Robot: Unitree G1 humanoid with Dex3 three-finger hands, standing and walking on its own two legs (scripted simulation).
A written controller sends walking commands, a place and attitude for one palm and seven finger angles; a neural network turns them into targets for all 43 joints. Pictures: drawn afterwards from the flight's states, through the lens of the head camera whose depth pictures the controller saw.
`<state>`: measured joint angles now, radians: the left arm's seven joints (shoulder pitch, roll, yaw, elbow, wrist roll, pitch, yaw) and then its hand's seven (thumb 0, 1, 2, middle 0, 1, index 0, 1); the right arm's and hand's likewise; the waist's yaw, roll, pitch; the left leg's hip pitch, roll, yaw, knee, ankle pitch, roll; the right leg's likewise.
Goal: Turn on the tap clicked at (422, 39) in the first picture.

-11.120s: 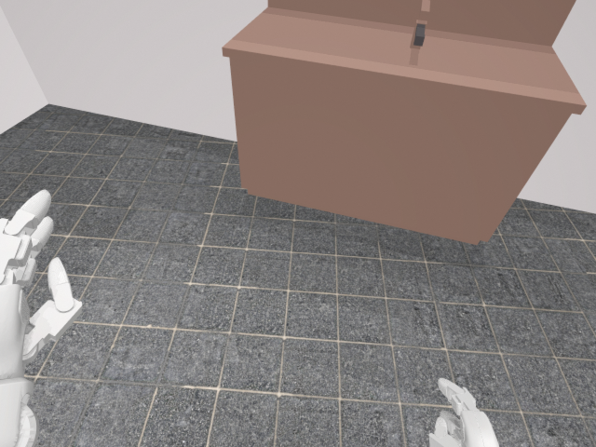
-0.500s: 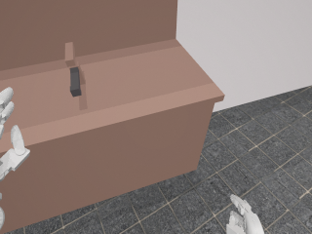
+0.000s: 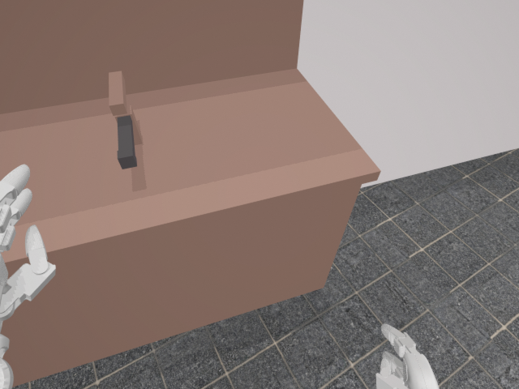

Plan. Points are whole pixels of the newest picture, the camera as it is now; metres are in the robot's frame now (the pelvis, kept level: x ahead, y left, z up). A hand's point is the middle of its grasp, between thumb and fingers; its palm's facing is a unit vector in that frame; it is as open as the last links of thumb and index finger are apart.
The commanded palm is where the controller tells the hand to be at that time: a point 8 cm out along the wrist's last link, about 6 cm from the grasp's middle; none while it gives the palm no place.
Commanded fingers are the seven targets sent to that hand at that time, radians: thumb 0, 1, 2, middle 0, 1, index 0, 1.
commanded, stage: look again from close up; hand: left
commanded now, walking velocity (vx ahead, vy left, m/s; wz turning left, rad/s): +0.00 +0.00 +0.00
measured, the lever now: (127, 158) +0.50 +0.29 +0.06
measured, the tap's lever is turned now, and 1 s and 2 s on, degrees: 0 0 0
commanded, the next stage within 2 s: shuffle to correct the standing spot in 0.08 s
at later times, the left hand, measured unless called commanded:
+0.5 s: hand (62, 250) +0.24 +0.26 +0.15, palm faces +0.43 -0.83 -0.35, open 7.4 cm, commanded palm +0.19 +0.28 +0.18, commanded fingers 0.00 0.90 0.90 -0.20 -0.30 -0.20 -0.30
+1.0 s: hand (143, 194) +0.33 +0.18 +0.15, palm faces +0.39 -0.78 -0.48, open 7.4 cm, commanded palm +0.27 +0.22 +0.18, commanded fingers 0.00 0.90 0.90 -0.20 -0.30 -0.20 -0.30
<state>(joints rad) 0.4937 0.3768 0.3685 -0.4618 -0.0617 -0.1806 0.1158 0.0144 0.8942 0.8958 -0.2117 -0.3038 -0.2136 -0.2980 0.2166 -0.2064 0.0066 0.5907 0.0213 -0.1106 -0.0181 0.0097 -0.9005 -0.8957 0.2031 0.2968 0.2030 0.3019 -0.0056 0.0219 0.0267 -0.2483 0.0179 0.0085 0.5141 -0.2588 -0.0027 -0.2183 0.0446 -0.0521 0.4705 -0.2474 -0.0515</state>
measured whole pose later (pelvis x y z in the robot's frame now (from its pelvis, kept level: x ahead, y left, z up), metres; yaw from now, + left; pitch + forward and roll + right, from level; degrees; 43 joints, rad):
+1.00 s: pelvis +0.12 -0.06 -0.03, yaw +0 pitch -3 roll -1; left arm 0.44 0.40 0.39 -0.50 -0.04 -0.17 0.12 0.02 0.89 0.90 -0.21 -0.30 -0.22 -0.30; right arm 0.22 -0.20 0.01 0.62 0.02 -0.05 -0.03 0.01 -0.90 -0.90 0.20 0.30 0.20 0.30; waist 0.01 0.05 0.13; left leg -0.28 0.08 -0.03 1.06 -0.51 0.01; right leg -0.43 -0.01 -0.15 0.69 -0.20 -0.08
